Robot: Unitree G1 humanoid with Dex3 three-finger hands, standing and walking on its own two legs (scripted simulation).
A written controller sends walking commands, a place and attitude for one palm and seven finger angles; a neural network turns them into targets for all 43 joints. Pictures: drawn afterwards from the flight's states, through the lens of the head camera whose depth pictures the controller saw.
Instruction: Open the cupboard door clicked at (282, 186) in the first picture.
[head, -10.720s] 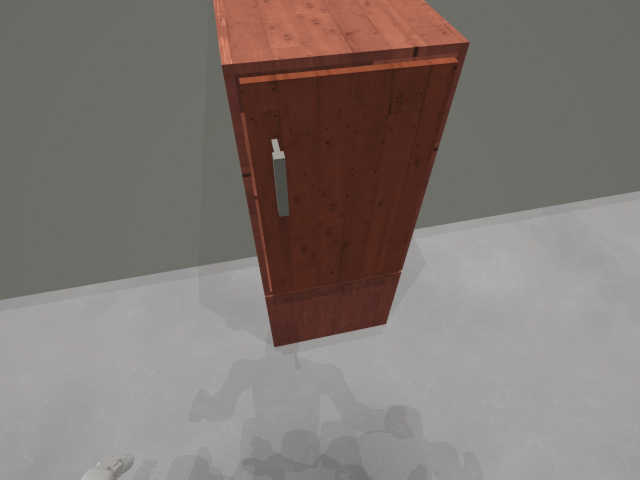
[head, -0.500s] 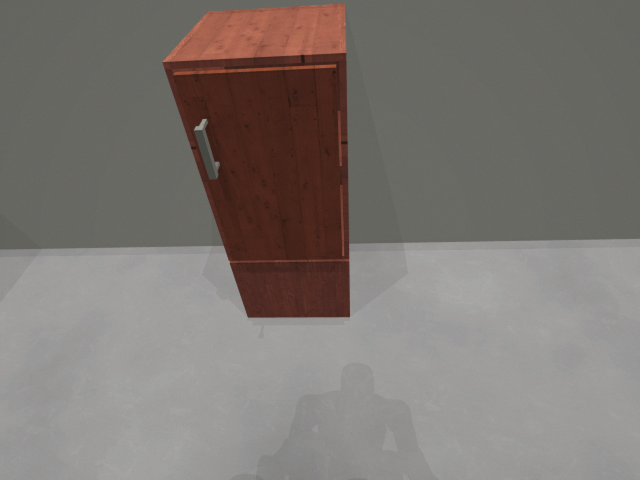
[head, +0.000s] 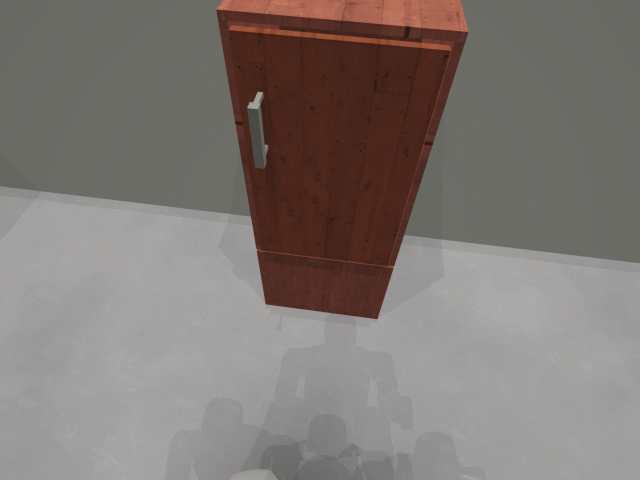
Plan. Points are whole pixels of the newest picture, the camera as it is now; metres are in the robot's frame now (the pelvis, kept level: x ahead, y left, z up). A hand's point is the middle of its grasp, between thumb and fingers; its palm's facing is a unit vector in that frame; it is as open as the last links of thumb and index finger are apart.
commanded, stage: take the last steps up to it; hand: left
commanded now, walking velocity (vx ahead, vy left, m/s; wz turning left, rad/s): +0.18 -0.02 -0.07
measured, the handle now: (259, 131) +0.68 +0.19 +0.02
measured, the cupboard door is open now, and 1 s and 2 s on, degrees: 0 0 0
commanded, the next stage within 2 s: come to a stop and stand still in 0.08 s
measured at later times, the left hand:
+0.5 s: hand (231, 428) +0.20 +0.15 -0.16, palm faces +0.00 -0.98 -0.21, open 7.3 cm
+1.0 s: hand out of the picture +0.06 +0.24 -0.16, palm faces +0.02 -0.98 -0.21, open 7.4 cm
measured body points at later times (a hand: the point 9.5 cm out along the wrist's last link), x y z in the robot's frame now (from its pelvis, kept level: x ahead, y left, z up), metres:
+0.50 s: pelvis +0.10 -0.01 +0.01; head +0.15 -0.03 +0.45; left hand +0.20 +0.21 -0.14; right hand +0.08 -0.23 -0.16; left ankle +0.03 +0.11 -0.68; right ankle +0.18 -0.11 -0.72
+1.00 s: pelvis +0.06 +0.04 +0.02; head +0.07 +0.06 +0.47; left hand +0.06 +0.30 -0.14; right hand +0.05 -0.17 -0.13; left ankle +0.02 +0.15 -0.72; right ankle +0.03 -0.08 -0.67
